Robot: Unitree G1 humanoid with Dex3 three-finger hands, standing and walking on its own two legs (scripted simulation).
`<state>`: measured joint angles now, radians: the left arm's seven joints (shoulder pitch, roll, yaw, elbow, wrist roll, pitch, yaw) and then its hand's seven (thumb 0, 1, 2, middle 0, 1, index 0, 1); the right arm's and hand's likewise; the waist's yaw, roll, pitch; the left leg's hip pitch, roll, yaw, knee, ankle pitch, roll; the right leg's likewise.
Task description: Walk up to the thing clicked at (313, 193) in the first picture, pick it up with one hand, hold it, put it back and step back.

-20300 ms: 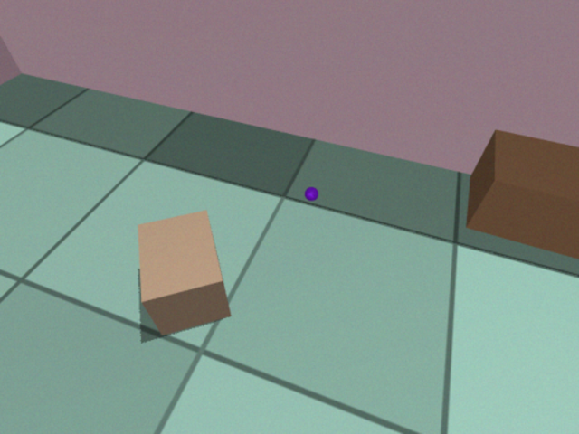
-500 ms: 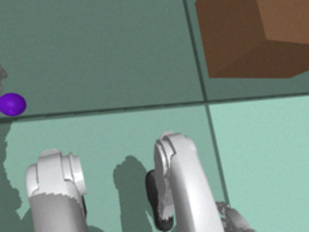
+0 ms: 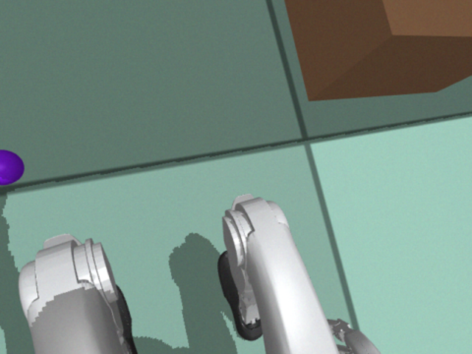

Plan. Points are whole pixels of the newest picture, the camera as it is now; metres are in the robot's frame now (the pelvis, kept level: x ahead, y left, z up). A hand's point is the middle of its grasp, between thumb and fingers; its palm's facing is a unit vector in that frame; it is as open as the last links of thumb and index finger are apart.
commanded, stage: rest palm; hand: left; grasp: from above
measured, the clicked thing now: (2, 167) +0.47 +0.33 -0.29
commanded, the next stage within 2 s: close in 1.54 s
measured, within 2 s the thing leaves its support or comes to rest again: neither
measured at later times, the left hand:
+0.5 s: hand out of the picture +0.46 +0.32 -0.23, palm faces -0.42 -0.12 -0.90, open 14.2 cm
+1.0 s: hand out of the picture +0.45 +0.32 -0.25, palm faces -0.44 -0.15 -0.89, open 14.3 cm
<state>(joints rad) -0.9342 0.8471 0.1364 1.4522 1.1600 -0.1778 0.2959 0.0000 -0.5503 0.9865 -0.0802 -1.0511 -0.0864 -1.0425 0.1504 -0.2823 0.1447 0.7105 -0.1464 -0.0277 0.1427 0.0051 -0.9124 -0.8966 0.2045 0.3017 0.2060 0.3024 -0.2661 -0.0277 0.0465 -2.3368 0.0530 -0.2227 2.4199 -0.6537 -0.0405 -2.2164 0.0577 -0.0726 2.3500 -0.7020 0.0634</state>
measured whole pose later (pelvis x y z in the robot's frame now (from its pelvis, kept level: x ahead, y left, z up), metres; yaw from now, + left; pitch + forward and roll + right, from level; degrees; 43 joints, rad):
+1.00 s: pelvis +0.00 +0.01 -0.02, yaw -4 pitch +28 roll -13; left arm -0.99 0.98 0.15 1.66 1.27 -0.26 0.56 0.00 -0.55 1.00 -0.08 -0.96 -0.07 -0.97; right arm 0.08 -0.31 0.26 0.70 -0.28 -0.16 0.20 0.00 -0.90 -0.90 0.20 0.30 0.21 0.30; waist -0.33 -0.13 0.13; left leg -2.36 0.05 -0.31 2.53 -0.68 -0.05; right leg -2.21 0.09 -0.13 2.40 -0.70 0.08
